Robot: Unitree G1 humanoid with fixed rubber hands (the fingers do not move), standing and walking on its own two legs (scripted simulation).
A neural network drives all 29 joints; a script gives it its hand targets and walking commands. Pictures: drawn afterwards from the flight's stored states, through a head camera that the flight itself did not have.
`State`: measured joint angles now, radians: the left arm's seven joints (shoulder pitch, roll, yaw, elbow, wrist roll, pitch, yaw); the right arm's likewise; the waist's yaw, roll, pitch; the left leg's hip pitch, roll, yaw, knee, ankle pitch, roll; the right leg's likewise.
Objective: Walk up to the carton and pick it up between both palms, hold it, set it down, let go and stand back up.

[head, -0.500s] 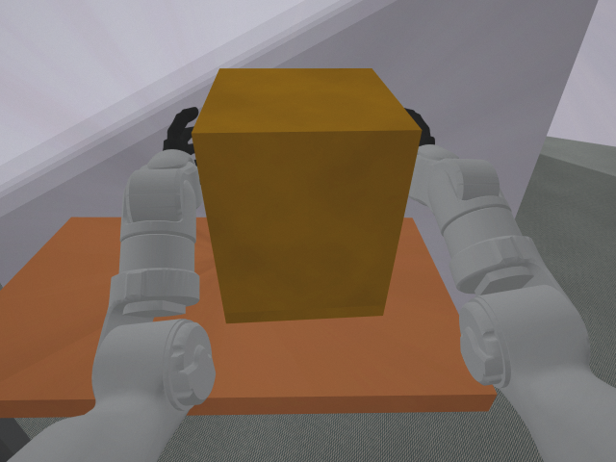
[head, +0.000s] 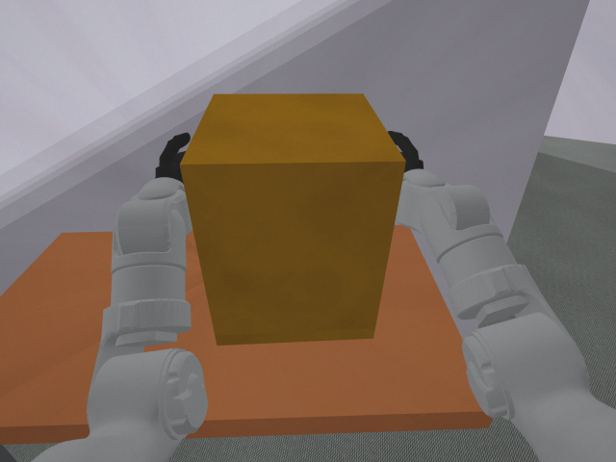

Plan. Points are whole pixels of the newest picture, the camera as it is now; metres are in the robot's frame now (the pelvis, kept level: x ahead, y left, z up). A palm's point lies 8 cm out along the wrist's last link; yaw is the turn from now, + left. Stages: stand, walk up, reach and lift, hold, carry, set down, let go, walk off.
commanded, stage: hold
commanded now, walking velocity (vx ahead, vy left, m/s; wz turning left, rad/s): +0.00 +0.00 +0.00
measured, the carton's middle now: (292, 214) +0.37 +0.00 +0.23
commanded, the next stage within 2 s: none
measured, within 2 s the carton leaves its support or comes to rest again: neither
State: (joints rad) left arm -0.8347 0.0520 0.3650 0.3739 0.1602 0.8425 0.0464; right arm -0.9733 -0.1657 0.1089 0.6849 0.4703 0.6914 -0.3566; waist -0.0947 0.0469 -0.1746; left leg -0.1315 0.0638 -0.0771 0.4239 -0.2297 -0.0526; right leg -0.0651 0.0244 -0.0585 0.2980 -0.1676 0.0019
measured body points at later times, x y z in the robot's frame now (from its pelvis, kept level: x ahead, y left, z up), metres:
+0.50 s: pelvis -0.02 +0.02 +0.00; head -0.11 +0.04 +0.44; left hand +0.37 +0.16 +0.29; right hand +0.36 -0.13 +0.29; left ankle +0.00 +0.15 -0.75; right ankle +0.00 -0.12 -0.75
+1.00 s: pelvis +0.00 +0.01 +0.00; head -0.10 +0.01 +0.44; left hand +0.37 +0.15 +0.27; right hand +0.36 -0.14 +0.26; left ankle +0.00 +0.15 -0.75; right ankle +0.00 -0.12 -0.75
